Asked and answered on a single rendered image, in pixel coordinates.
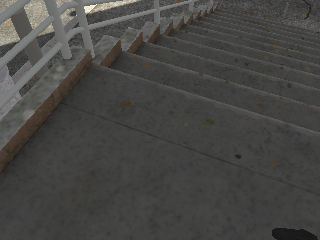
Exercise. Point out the right robot hand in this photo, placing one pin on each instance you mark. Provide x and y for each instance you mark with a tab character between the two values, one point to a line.
292	234

